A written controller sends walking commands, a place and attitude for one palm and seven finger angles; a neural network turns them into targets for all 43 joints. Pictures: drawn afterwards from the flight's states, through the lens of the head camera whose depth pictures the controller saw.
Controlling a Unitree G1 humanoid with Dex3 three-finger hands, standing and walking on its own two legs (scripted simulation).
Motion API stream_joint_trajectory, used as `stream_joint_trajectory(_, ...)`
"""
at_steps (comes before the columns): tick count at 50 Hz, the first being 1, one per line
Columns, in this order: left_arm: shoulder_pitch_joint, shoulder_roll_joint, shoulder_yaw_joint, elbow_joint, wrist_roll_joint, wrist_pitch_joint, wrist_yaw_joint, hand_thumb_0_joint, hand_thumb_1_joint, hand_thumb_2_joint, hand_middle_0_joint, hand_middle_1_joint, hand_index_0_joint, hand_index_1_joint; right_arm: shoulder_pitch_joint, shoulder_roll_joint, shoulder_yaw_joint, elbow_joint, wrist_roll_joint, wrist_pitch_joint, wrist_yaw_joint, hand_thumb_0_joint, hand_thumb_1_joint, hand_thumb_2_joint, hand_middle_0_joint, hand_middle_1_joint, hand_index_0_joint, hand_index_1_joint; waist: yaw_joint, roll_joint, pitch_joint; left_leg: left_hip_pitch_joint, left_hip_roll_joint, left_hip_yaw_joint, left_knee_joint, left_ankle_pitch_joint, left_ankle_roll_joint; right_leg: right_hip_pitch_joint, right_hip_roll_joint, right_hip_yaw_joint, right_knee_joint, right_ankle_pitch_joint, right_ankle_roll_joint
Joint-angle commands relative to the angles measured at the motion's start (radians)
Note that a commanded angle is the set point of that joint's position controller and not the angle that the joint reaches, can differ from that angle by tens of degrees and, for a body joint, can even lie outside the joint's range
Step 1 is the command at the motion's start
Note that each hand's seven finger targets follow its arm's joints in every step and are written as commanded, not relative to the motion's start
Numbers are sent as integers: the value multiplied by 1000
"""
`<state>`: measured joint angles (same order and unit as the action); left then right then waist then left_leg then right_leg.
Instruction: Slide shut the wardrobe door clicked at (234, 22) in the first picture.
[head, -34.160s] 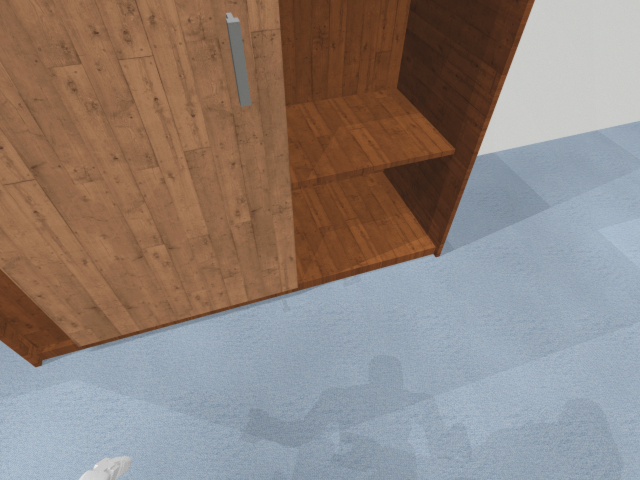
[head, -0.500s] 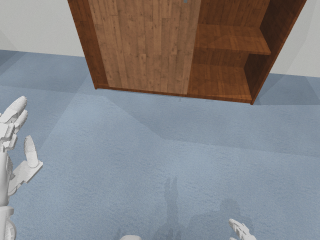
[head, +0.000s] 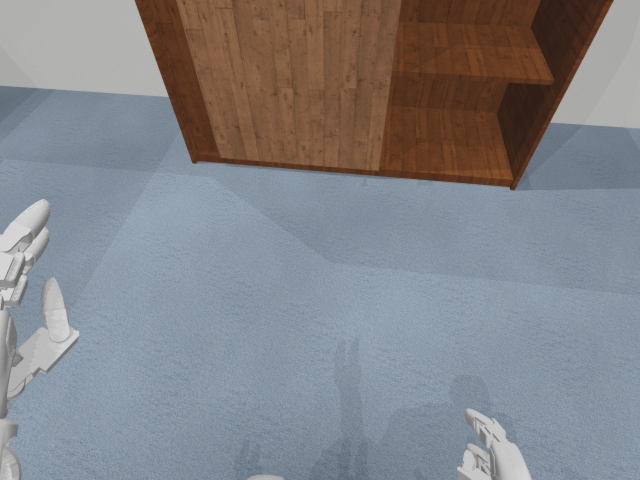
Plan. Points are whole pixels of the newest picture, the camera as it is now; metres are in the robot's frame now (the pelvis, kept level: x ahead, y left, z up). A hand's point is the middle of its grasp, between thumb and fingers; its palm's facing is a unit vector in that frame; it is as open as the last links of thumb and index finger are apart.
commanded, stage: stop stepping back and stand still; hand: left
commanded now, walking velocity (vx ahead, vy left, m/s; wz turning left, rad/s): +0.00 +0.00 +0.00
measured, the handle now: out of the picture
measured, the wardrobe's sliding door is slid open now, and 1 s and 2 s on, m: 0.59 0.59 0.59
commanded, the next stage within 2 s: let the arm hang, fingers relaxed in 0.50 s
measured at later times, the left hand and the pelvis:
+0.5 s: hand (88, 296) +0.24 +0.24 +0.16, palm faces +0.27 -0.83 -0.48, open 7.4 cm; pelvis +0.03 +0.01 +0.01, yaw -2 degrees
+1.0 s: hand out of the picture -0.02 +0.20 -0.17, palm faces +0.07 -0.98 -0.17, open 7.0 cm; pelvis -0.02 +0.02 +0.01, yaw +2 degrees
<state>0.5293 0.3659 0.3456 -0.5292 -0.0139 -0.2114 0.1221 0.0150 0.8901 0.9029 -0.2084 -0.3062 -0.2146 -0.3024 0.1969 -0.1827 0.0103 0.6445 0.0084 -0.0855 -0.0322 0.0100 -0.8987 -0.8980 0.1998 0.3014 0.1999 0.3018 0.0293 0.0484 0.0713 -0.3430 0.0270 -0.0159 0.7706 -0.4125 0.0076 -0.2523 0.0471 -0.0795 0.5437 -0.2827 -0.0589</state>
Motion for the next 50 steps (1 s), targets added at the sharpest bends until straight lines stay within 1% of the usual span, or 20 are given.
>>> stream_joint_trajectory(1, -25, 193, 155, -191, -15, -68, 26, 0, 900, 900, -200, -300, -200, -300, -83, -111, -56, -166, 2, -42, -14, 0, -900, -900, 200, 300, 200, 300, -33, -183, -138, -151, 7, -27, 144, -14, -4, 214, -346, 414, -238, 399, -123)
stream_joint_trajectory(2, -7, 202, 169, -188, -13, -69, 28, 0, 900, 900, -200, -300, -200, -300, -103, -103, -44, -171, 0, -31, -15, 0, -900, -900, 200, 300, 200, 300, -31, -146, -156, -122, 13, -9, 54, -12, -3, 235, -325, 339, -189, 506, -113)
stream_joint_trajectory(3, 5, 193, 162, -215, -16, -76, 32, 0, 900, 900, -200, -300, -200, -300, -111, -91, -35, -181, -1, -25, -17, 0, -900, -900, 200, 300, 200, 300, -25, -162, -169, -87, 6, 13, -52, 12, 1, 262, -293, 274, -164, 564, -105)
stream_joint_trajectory(6, 42, 178, 156, -249, -27, -81, 44, 0, 900, 900, -200, -300, -200, -300, -98, -88, -30, -189, -2, -21, -22, 0, -900, -900, 200, 300, 200, 300, -33, -125, -209, 90, -37, 59, -347, 249, 6, 262, -206, 176, -109, 543, -24)
stream_joint_trajectory(7, 65, 182, 155, -253, -30, -78, 46, 0, 900, 900, -200, -300, -200, -300, -104, -102, -39, -193, 1, -23, -27, 0, -900, -900, 200, 300, 200, 300, -33, -61, -212, 160, -7, 28, -405, 384, 12, 236, -178, 150, -63, 512, 15)
stream_joint_trajectory(9, 90, 185, 148, -277, -32, -85, 39, 0, 900, 900, -200, -300, -200, -300, -91, -132, -54, -209, 10, -23, -24, 0, -900, -900, 200, 300, 200, 300, -14, 53, -218, 265, 126, -108, -360, 704, 59, 115, -92, 111, -32, 348, 75)
stream_joint_trajectory(10, 86, 185, 143, -264, -32, -85, 29, 0, 900, 900, -200, -300, -200, -300, -85, -140, -56, -214, 18, -22, -19, 0, -900, -900, 200, 300, 200, 300, -11, 38, -204, 246, 141, -112, -349, 692, 62, 100, -81, 116, -52, 250, 81)
stream_joint_trajectory(12, 129, 209, 182, -218, -26, -71, 19, 0, 900, 900, -200, -300, -200, -300, -93, -126, -50, -210, 13, -20, -21, 0, -900, -900, 200, 300, 200, 300, -21, 107, -159, 171, 112, -83, -329, 654, 48, 124, -82, 111, -80, 355, 72)
stream_joint_trajectory(15, 92, 196, 160, -239, -31, -78, 17, 0, 900, 900, -200, -300, -200, -300, -68, -124, -50, -212, 19, -14, -17, 0, -900, -900, 200, 300, 200, 300, -35, 12, -205, 148, 72, -35, -270, 657, 19, 205, -107, 140, -78, 576, 56)
stream_joint_trajectory(18, 102, 186, 150, -249, -40, -74, 16, 0, 900, 900, -200, -300, -200, -300, -61, -129, -54, -218, 21, -14, -18, 0, -900, -900, 200, 300, 200, 300, -38, -12, -249, 170, 58, -20, -264, 656, 11, 226, -123, 148, -59, 668, 50)
stream_joint_trajectory(29, 77, 178, 137, -212, -41, -54, 22, 0, 900, 900, -200, -300, -200, -300, -72, -124, -39, -219, 15, -14, -35, 0, -900, -900, 200, 300, 200, 300, -30, 10, -189, 124, 67, -55, -345, 463, 14, 172, -96, 143, -119, 389, 59)
stream_joint_trajectory(30, -58, 57, -239, 607, 65, 94, -108, 0, 900, 900, -200, -300, -200, -300, -118, -313, -96, 49, 1, -75, 56, 0, -900, -900, 200, 300, 200, 300, -70, -8, -86, 32, 68, -64, -199, 447, 18, -7, -181, 83, -6, 343, 30)
stream_joint_trajectory(31, -58, 41, -203, 652, 52, 162, -119, 0, 900, 900, -200, -300, -200, -300, -26, -243, -89, 58, 2, -11, 57, 0, -900, -900, 200, 300, 200, 300, -55, -10, -141, 78, 73, -54, -221, 373, 18, -44, -168, 124, -27, 228, 24)
stream_joint_trajectory(33, -92, 3, -231, 687, 48, 190, -124, 0, 900, 900, -200, -300, -200, -300, -15, -210, -68, 47, -12, 19, 50, 0, -900, -900, 200, 300, 200, 300, -49, -48, -120, 9, 90, -106, -261, 218, 46, -67, -148, 106, -33, 32, 35)
stream_joint_trajectory(35, -168, 7, -249, 784, 50, 198, -125, 0, 900, 900, -200, -300, -200, -300, -35, -214, -55, 56, -29, 30, 46, 0, -900, -900, 200, 300, 200, 300, -39, -149, -73, -68, 88, -165, -306, 189, 71, -23, -122, 102, -30, 6, 40)
stream_joint_trajectory(37, -219, 8, -261, 902, 49, 200, -121, 0, 900, 900, -200, -300, -200, -300, -43, -209, -48, 79, -34, 37, 42, 0, -900, -900, 200, 300, 200, 300, -34, -243, -83, -50, 70, -158, -297, 257, 62, 14, -136, 140, -55, 51, 27)
stream_joint_trajectory(39, -247, -19, -278, 1029, 40, 211, -114, 0, 900, 900, -200, -300, -200, -300, -16, -183, -37, 119, -38, 51, 37, 0, -900, -900, 200, 300, 200, 300, -41, -198, -87, 1, 50, -149, -315, 293, 53, 23, -147, 155, -75, 71, 18)
stream_joint_trajectory(41, -256, -26, -289, 1145, 33, 218, -107, 0, 900, 900, -200, -300, -200, -300, -8, -172, -29, 161, -39, 62, 33, 0, -900, -900, 200, 300, 200, 300, -37, -96, -85, 19, 54, -153, -362, 284, 49, 54, -132, 144, -89, 50, 29)
stream_joint_trajectory(44, -228, -34, -293, 1298, 29, 218, -104, 0, 900, 900, -200, -300, -200, -300, 0, -151, -21, 219, -37, 72, 28, 0, -900, -900, 200, 300, 200, 300, -24, 95, -61, -8, 52, -162, -432, 137, 46, 95, -122, 128, -115, -5, 31)
stream_joint_trajectory(50, -165, -80, -291, 1495, 27, 213, -103, 0, 900, 900, -200, -300, -200, -300, 82, -112, -31, 308, -34, 96, 12, 0, -900, -900, 200, 300, 200, 300, -28, 162, -53, -12, 52, -173, -489, -72, 38, 103, -110, 91, -163, -49, 23)
